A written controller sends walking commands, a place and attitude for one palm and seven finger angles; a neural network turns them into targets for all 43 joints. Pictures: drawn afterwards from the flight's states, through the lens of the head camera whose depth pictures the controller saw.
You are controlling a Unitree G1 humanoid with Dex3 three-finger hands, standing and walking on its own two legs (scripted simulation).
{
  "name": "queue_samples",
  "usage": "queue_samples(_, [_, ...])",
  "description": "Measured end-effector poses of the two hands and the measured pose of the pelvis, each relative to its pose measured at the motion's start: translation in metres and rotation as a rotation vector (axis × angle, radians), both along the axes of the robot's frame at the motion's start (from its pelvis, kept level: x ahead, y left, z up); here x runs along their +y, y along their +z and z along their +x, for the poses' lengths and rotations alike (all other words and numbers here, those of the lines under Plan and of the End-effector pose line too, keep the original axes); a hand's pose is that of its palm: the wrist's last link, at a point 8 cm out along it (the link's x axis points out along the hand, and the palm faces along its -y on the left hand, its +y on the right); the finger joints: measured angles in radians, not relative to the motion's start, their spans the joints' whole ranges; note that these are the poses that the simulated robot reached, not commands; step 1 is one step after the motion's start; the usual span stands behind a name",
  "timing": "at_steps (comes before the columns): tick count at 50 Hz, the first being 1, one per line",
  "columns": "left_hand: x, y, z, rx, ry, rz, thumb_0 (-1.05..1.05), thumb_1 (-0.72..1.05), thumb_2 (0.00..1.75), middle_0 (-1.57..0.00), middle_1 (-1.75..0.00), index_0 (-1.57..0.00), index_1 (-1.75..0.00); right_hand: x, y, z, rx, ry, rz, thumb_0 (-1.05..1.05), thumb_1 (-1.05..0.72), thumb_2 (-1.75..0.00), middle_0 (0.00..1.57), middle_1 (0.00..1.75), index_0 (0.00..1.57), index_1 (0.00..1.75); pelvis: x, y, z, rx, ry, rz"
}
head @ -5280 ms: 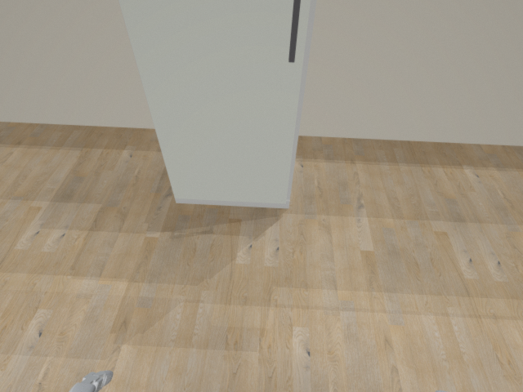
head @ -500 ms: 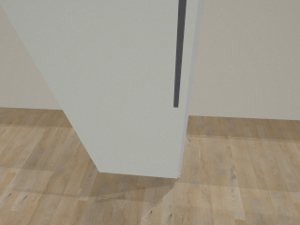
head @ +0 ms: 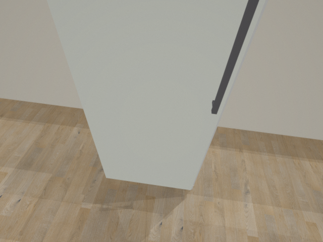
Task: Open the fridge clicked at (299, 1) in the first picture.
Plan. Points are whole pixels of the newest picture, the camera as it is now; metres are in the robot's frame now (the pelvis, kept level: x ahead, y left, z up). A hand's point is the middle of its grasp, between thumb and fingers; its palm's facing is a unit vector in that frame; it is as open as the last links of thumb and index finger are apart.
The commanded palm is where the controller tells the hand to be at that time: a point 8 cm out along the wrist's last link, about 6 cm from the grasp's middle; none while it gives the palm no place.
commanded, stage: come to a stop and stand still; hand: right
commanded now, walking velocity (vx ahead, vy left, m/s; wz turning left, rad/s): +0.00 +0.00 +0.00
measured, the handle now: (237, 39) +0.53 -0.13 +0.27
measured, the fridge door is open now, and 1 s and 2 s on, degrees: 0 0 0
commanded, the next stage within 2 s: look again from close up in 0.28 s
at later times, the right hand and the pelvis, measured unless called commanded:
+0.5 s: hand out of the picture -0.03 -0.16 -0.18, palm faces +0.03 +0.98 -0.18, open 7.4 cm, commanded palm none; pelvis +0.00 -0.01 +0.00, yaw +0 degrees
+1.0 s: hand out of the picture +0.01 -0.23 -0.18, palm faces -0.02 +0.97 -0.22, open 7.4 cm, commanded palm none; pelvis -0.01 -0.05 +0.00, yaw +1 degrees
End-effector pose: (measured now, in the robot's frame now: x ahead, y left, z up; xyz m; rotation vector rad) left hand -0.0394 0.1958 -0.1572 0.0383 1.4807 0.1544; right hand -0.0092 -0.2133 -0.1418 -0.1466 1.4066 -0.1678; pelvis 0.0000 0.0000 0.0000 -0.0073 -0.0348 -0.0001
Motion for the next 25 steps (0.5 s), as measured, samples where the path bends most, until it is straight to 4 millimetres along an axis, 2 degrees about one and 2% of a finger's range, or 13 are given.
queue_samples(7, [0.016, 0.001, 0.018, -0.028, -0.028, 0.019, 0.0, 0.91, 0.9, -0.2, -0.29, -0.2, -0.3, 0.024, -0.003, -0.018, 0.033, -0.031, 0.036, 0.01, -0.92, -0.9, 0.2, 0.3, 0.2, 0.29, 0.01, 0.0, 0.0, -0.002, -0.003, 0.003])
queue_samples(13, [0.025, 0.003, 0.028, -0.043, -0.039, 0.039, 0.0, 0.91, 0.9, -0.2, -0.29, -0.2, -0.3, 0.034, -0.004, -0.027, 0.058, -0.046, 0.055, 0.01, -0.91, -0.9, 0.2, 0.3, 0.2, 0.29, 0.013, 0.0, 0.001, -0.002, -0.004, 0.004])
queue_samples(20, [0.026, 0.005, 0.032, -0.044, -0.05, 0.051, 0.0, 0.91, 0.9, -0.2, -0.29, -0.2, -0.3, 0.029, -0.005, -0.027, 0.053, -0.045, 0.046, 0.0, -0.9, -0.9, 0.2, 0.3, 0.2, 0.29, 0.01, 0.0, 0.002, 0.003, -0.002, 0.009])
queue_samples(25, [0.022, 0.003, 0.041, -0.108, -0.036, 0.07, 0.01, 0.92, 0.9, -0.2, -0.29, -0.2, -0.3, 0.008, -0.004, -0.022, 0.017, 0.0, 0.022, 0.0, -0.9, -0.9, 0.2, 0.3, 0.2, 0.29, -0.006, -0.004, -0.004, 0.018, 0.006, 0.03])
